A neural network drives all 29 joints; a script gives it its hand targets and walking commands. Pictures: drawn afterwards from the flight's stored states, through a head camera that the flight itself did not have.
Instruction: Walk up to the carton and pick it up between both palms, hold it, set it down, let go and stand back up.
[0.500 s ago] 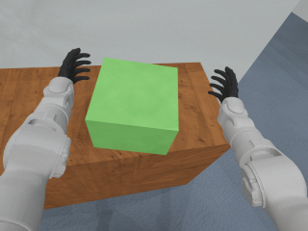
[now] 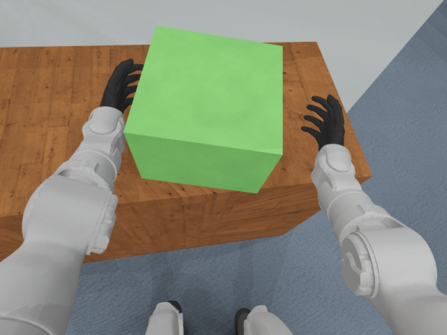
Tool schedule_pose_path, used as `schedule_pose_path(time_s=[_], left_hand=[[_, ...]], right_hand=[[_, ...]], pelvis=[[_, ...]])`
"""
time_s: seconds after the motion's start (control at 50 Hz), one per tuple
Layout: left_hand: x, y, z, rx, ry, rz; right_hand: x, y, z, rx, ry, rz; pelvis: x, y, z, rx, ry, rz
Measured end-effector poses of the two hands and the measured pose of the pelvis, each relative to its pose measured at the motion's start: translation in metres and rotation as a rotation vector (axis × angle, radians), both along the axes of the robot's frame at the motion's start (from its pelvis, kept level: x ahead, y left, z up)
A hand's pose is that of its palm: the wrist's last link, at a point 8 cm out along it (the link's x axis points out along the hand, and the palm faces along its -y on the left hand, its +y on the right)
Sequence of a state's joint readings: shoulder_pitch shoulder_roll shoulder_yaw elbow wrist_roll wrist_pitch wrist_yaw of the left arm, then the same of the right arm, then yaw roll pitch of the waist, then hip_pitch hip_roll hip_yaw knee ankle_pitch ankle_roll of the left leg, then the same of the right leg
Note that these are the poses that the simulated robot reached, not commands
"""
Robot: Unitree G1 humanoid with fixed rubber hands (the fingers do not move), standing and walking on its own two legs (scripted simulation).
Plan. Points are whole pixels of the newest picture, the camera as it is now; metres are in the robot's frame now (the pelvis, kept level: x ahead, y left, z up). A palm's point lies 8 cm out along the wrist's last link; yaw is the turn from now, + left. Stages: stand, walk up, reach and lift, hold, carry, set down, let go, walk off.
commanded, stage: reach and lift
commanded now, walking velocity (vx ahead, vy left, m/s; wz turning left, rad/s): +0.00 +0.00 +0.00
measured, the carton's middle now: (209, 114) +0.51 +0.02 +0.01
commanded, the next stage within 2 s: none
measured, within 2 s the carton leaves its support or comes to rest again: neither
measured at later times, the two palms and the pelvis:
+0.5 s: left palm (124, 108) +0.50 +0.17 +0.04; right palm (309, 136) +0.44 -0.15 +0.05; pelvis +0.00 +0.01 +0.00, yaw +0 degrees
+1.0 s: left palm (126, 110) +0.50 +0.16 +0.04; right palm (312, 144) +0.43 -0.15 +0.04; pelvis +0.01 +0.01 +0.03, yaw +0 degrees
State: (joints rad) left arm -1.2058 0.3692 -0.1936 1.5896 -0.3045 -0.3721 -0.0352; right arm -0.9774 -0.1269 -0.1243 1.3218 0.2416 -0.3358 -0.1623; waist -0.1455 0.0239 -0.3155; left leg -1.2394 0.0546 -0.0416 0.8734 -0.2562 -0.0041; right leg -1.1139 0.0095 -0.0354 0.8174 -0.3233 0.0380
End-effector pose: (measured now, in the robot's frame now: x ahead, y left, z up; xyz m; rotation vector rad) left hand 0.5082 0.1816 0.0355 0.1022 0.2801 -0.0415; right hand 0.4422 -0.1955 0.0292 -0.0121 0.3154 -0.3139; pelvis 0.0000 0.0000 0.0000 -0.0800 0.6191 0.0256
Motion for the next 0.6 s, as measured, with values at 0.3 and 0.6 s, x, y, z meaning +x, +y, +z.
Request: schedule_pose_path(time_s=[0.3,0.6], left_hand=[[-0.004,-0.006,0.000,-0.016,-0.014,0.001],[-0.008,-0.017,0.002,-0.033,-0.016,-0.017]], right_hand=[[0.001,0.031,0.012,-0.003,0.005,0.013],[-0.006,0.045,0.018,-0.008,0.005,0.012]], pelvis=[[-0.006,0.007,-0.005,-0.012,-0.023,0.006],[-0.004,0.010,0.006,-0.020,-0.054,0.009]])
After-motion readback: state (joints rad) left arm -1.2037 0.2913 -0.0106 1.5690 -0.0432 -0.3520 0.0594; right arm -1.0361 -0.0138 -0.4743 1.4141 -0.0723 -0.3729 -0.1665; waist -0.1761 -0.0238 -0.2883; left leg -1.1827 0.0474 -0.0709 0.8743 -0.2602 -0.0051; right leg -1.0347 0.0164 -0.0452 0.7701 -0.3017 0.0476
